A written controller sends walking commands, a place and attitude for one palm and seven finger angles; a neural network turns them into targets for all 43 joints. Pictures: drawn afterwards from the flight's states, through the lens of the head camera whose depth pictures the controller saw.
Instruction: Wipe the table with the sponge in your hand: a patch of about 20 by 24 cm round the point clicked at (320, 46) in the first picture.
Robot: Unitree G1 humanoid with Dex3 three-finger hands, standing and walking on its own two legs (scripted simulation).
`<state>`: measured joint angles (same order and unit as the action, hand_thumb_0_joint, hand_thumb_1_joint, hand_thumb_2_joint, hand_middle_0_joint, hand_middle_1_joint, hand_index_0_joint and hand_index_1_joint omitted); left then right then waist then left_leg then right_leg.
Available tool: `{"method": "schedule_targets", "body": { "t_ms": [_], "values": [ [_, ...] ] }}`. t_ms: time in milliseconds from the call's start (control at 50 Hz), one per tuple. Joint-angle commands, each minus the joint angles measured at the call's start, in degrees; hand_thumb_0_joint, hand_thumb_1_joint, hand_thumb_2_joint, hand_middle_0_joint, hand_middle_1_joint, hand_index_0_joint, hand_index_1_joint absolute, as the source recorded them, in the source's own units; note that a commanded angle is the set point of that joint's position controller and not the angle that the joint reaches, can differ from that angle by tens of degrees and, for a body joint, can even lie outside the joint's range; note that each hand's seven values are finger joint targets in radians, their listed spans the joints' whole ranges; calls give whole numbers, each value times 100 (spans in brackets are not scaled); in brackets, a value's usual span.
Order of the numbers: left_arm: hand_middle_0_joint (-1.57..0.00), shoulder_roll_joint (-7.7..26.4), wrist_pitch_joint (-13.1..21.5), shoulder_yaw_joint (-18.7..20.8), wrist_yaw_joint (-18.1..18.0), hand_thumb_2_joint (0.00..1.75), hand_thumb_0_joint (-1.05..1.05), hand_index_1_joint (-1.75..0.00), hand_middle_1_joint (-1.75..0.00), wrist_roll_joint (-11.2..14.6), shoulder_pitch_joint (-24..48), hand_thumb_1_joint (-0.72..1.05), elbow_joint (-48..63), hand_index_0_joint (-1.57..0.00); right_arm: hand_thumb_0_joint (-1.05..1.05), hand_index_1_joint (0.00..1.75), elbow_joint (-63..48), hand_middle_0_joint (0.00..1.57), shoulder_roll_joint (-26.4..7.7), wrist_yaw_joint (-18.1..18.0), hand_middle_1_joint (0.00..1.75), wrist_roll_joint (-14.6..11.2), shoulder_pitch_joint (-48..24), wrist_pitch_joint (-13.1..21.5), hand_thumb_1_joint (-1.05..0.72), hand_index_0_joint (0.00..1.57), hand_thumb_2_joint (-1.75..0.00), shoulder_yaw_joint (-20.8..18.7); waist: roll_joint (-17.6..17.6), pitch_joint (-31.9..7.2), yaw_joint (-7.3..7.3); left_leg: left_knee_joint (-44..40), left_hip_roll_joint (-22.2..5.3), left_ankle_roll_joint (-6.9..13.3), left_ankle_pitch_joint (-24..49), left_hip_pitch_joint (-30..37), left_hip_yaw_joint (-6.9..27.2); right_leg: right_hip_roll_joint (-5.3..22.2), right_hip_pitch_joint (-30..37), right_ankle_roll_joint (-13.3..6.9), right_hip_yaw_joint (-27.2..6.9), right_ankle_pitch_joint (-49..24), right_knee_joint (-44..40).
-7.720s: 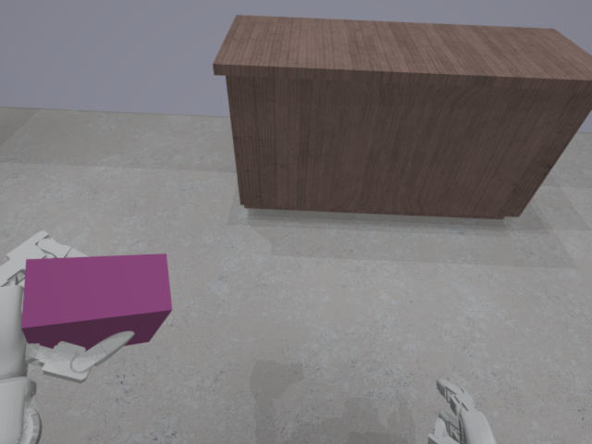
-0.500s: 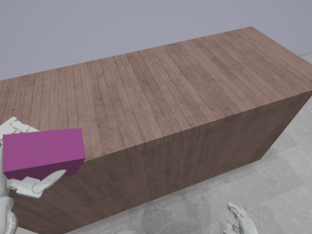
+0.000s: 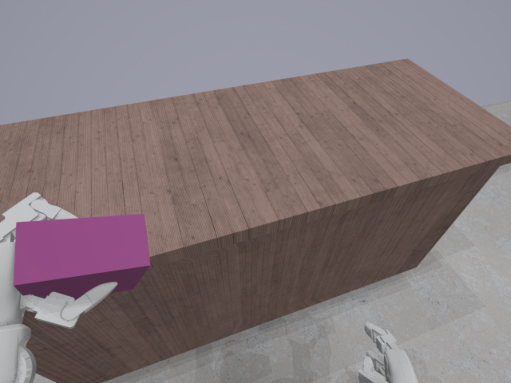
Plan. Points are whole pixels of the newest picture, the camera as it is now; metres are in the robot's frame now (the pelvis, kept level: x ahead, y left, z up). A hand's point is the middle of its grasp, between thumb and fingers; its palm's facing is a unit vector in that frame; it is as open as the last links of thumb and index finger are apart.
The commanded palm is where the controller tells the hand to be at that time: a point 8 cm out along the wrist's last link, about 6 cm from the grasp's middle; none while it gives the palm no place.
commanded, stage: come to a stop and stand still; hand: left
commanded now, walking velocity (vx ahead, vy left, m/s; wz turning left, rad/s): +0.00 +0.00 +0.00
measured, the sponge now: (104, 260) +0.22 +0.20 +0.15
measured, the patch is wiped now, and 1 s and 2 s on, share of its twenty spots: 0.00 0.00 0.00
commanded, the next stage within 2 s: look again from close up in 0.26 s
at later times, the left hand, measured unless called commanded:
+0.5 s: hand (45, 234) +0.23 +0.27 +0.18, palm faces +0.39 -0.84 -0.38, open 9.7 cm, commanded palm +0.17 +0.30 +0.18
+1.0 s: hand (46, 221) +0.26 +0.29 +0.16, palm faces +0.37 -0.86 -0.35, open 9.7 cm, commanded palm +0.20 +0.32 +0.18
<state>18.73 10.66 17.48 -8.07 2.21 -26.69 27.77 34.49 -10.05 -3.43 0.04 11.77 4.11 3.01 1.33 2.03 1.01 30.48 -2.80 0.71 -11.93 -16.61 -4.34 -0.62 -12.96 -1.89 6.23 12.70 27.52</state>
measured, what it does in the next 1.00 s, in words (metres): shifts its weight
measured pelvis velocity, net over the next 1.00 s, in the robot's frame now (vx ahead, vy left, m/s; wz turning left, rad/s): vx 0.04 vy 0.04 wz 0.01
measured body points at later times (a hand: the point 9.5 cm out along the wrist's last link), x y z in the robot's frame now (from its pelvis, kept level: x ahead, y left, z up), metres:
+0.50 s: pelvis +0.00 +0.02 +0.00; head +0.02 +0.03 +0.45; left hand +0.21 +0.31 +0.20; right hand +0.17 -0.22 -0.07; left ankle +0.05 +0.11 -0.74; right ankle +0.03 -0.10 -0.74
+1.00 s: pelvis +0.04 +0.04 +0.00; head +0.05 +0.07 +0.45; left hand +0.23 +0.33 +0.18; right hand +0.24 -0.17 -0.05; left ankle +0.05 +0.11 -0.74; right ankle +0.03 -0.10 -0.74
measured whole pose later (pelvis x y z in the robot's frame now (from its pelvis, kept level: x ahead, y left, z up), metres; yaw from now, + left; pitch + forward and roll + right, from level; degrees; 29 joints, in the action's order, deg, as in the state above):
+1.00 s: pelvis +0.04 +0.04 +0.00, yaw +0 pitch +0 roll -2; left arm 21.6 11.7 20.1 -5.2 2.1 -23.3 26.1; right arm 31.8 -10.1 -1.5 -0.2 10.2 7.3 2.3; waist -1.7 1.0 0.8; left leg 30.8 0.7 4.2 -15.9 -14.7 -4.4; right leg 2.1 -10.4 1.3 5.1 15.4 26.4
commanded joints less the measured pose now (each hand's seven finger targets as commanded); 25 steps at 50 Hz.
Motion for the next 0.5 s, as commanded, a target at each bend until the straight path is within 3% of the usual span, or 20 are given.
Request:
{"method": "schedule_targets", "body": {
  "t_ms": [0,60,100,260,280,300,320,340,360,380,420,460,480],
  "values": [
    [-120,1044,287,647,-138,130,0,-160,-160,33,658,10,1026,-120,0,30,-826,20,-762,-109,30,45,-566,239,-90,20,-90,-327,-55,-344,-101,-760,-305,-10,-827,174,670,623,-368,47,-1014,1282,-1062],
    [-120,1082,307,697,-130,130,0,-160,-160,15,647,10,1120,-120,0,30,-862,20,-781,-130,30,28,-641,253,-90,20,-90,-328,283,-436,-59,-1205,-454,40,-881,-20,824,373,55,143,-729,780,-744],
    [-120,980,331,633,-127,130,0,-160,-160,-3,523,10,1058,-120,0,30,-852,20,-775,-129,30,18,-580,279,-90,20,-90,-319,313,-532,-44,-1333,-533,68,-785,-132,908,296,358,172,-629,391,-540],
    [-120,1090,344,739,-158,130,0,-160,-160,11,226,10,1210,-120,0,30,-854,20,-818,-100,30,-7,-543,326,-90,20,-90,-388,281,-803,-43,-953,-431,0,223,33,723,389,563,157,-650,-381,-523],
    [-120,5758,846,4137,-72,130,0,-160,-160,-829,6173,10,2351,-120,0,30,-767,20,-1026,-57,30,276,178,601,-90,20,-90,-642,-839,260,187,89,-362,113,256,-707,324,832,-367,421,-1270,-1091,-1375],
    [-120,2240,526,1767,187,130,0,-160,-160,-250,2966,10,-940,-120,0,30,-427,20,-368,-25,30,55,-118,572,-90,20,-90,-371,-931,-873,-9,174,307,33,67,218,424,1187,-317,-275,-1374,-703,-970],
    [-120,1393,533,1176,281,130,0,-160,-160,-82,1685,10,-1099,-120,0,30,-887,20,-728,-18,30,-55,-153,689,-90,20,-90,-561,-250,-677,237,-51,156,-43,107,498,308,1077,-291,-99,-1767,-531,-1153],
    [-120,1289,663,868,305,130,0,-160,-160,70,1437,10,-150,-120,0,30,-886,20,-835,56,30,-64,-111,715,-90,20,-90,-560,235,-857,156,-442,161,9,-14,480,434,1029,130,-80,-1452,-108,-981],
    [-120,761,682,499,314,130,0,-160,-160,162,951,10,48,-120,0,30,-900,20,-809,136,30,-125,-253,761,-90,20,-90,-566,734,-1027,125,-674,45,56,157,676,459,853,271,-65,-1204,135,-729],
    [-120,919,688,474,280,130,0,-160,-160,121,811,10,582,-120,0,30,-987,20,-906,194,30,-101,-314,777,-90,20,-90,-569,709,-968,169,-795,-93,102,85,615,612,688,163,39,-1076,380,-670],
    [-120,1043,668,541,213,130,0,-160,-160,85,438,10,856,-120,0,30,-1035,20,-894,234,30,-96,-406,794,-90,20,-90,-525,160,-738,181,-1149,-248,164,-694,76,890,500,265,91,-850,828,-598],
    [-120,1394,633,928,114,130,0,-160,-160,55,256,10,870,-120,0,30,-1038,20,-916,176,30,-107,-482,800,-90,20,-90,-515,-68,-562,175,-1284,-270,179,-1138,-61,902,411,188,113,-769,920,-650],
    [-120,1344,640,944,103,130,0,-160,-160,42,425,10,882,-120,0,30,-1059,20,-904,144,30,-91,-432,795,-90,20,-90,-505,-209,-622,128,-1282,-266,198,-1281,-216,957,449,280,106,-738,987,-639]
  ]
}}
